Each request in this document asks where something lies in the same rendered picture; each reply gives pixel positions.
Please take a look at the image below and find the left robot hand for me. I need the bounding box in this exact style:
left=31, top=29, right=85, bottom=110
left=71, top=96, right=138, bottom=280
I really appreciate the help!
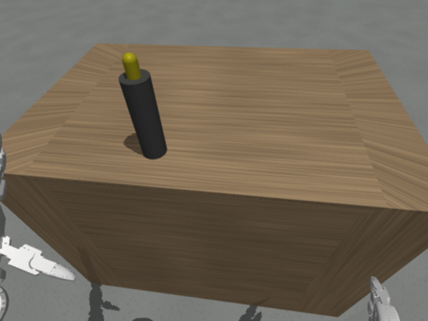
left=0, top=133, right=76, bottom=281

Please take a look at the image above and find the right robot hand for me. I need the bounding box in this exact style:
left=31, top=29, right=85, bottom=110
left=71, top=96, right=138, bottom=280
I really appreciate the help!
left=368, top=277, right=400, bottom=321

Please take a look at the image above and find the bottle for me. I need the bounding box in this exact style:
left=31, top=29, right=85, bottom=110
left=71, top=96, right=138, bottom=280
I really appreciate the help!
left=118, top=52, right=167, bottom=159

